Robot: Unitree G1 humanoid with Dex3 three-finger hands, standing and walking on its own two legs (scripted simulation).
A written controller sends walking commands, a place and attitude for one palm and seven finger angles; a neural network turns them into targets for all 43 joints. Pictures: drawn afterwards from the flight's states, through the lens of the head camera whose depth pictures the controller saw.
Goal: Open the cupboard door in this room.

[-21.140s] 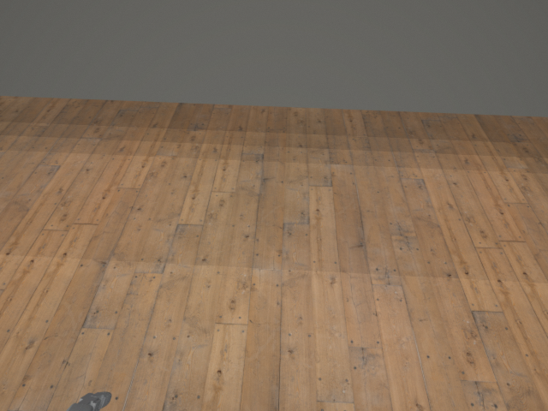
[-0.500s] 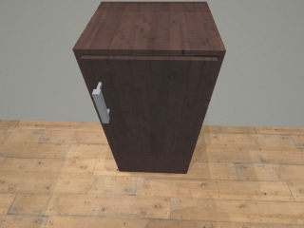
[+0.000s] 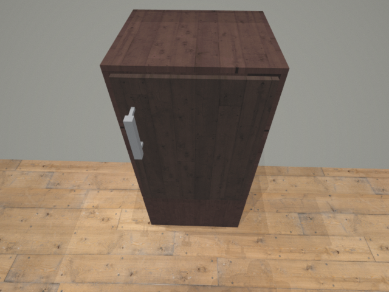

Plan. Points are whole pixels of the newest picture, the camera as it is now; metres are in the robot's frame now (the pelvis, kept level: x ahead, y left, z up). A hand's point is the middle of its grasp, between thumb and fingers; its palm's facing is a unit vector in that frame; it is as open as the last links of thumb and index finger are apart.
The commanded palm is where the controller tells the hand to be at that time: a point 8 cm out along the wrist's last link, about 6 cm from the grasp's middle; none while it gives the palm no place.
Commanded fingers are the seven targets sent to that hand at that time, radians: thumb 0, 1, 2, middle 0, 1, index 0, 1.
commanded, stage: come to a stop and stand still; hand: left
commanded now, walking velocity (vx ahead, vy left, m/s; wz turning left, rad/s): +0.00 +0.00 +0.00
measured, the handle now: (135, 133) +0.53 +0.21 -0.01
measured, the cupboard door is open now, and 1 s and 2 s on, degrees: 0 0 0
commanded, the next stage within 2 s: look again from close up in 0.26 s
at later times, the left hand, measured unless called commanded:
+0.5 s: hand out of the picture +0.01 +0.19 -0.16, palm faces +0.00 -0.98 -0.19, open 7.4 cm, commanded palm none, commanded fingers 0.00 0.90 0.90 -0.20 -0.30 -0.20 -0.30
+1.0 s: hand out of the picture +0.05 +0.19 -0.16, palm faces +0.01 -0.98 -0.19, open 7.3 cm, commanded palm none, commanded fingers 0.00 0.90 0.90 -0.20 -0.30 -0.20 -0.30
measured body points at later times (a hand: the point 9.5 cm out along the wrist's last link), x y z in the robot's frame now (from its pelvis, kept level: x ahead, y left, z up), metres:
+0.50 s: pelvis +0.01 +0.02 +0.01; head +0.02 +0.02 +0.46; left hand +0.01 +0.25 -0.15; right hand +0.00 -0.21 -0.14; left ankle +0.03 +0.11 -0.73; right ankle +0.02 -0.11 -0.73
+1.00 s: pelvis +0.04 +0.01 +0.02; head +0.05 +0.02 +0.46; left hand +0.05 +0.24 -0.15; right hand +0.05 -0.22 -0.14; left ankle +0.03 +0.11 -0.73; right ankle +0.02 -0.11 -0.73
